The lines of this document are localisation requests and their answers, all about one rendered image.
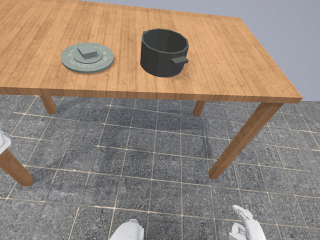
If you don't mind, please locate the left robot hand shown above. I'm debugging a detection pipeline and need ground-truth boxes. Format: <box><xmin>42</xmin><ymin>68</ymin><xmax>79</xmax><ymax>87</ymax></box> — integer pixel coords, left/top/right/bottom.
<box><xmin>0</xmin><ymin>122</ymin><xmax>11</xmax><ymax>154</ymax></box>

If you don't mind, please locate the table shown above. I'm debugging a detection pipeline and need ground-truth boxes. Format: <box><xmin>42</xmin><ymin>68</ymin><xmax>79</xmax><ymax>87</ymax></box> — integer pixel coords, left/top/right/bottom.
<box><xmin>0</xmin><ymin>0</ymin><xmax>303</xmax><ymax>187</ymax></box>

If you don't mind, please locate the left robot thigh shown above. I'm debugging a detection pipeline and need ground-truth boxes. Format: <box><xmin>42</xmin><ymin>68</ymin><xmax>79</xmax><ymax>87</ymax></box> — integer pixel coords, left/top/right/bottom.
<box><xmin>109</xmin><ymin>222</ymin><xmax>144</xmax><ymax>240</ymax></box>

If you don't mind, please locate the lid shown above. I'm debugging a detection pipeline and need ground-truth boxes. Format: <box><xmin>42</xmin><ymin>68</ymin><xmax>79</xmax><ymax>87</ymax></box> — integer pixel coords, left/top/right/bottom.
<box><xmin>60</xmin><ymin>42</ymin><xmax>114</xmax><ymax>74</ymax></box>

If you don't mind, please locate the left robot shin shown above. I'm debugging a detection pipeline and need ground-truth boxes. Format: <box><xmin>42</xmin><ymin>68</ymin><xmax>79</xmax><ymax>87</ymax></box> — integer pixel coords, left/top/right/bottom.
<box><xmin>128</xmin><ymin>219</ymin><xmax>139</xmax><ymax>224</ymax></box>

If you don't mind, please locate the knob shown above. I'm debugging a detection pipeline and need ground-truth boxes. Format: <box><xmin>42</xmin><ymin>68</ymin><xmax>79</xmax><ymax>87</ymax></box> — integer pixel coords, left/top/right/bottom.
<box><xmin>77</xmin><ymin>44</ymin><xmax>97</xmax><ymax>58</ymax></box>

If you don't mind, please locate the pot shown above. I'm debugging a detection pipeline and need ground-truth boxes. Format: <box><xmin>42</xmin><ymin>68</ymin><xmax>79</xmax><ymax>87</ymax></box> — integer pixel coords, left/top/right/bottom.
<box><xmin>140</xmin><ymin>28</ymin><xmax>189</xmax><ymax>78</ymax></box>

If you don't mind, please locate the right robot hand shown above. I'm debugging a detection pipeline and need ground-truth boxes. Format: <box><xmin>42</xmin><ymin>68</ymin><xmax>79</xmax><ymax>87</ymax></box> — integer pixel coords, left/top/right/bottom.
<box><xmin>229</xmin><ymin>205</ymin><xmax>266</xmax><ymax>240</ymax></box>

